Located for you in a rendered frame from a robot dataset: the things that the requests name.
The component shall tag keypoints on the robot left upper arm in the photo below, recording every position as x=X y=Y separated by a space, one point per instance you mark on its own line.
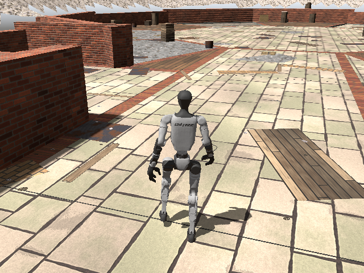
x=166 y=119

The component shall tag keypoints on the robot left forearm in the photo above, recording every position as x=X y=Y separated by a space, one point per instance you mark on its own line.
x=155 y=154

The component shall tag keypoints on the left robot shin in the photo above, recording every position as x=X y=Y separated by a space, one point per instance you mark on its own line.
x=164 y=196

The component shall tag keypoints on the robot right hand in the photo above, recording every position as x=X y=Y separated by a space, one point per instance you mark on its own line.
x=207 y=157

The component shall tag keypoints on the robot right upper arm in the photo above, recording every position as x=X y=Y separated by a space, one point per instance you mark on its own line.
x=204 y=130

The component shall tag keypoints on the robot left hand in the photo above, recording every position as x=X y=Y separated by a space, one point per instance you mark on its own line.
x=150 y=173

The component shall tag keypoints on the robot right forearm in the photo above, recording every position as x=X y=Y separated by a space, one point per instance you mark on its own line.
x=209 y=149

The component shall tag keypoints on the robot torso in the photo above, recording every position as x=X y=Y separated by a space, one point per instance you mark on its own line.
x=183 y=132

